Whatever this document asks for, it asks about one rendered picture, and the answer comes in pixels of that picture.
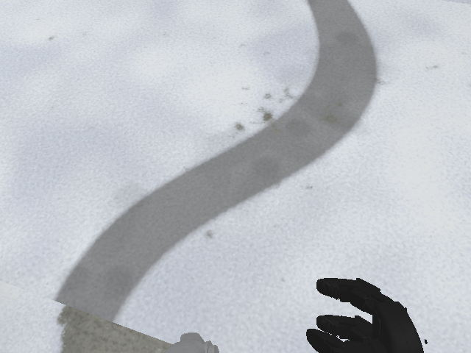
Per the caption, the right robot hand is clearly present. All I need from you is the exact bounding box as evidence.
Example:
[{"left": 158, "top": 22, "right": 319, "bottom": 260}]
[{"left": 306, "top": 278, "right": 428, "bottom": 353}]

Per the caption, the robot left shin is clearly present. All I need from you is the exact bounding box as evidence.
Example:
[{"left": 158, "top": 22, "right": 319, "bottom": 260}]
[{"left": 180, "top": 332, "right": 205, "bottom": 344}]

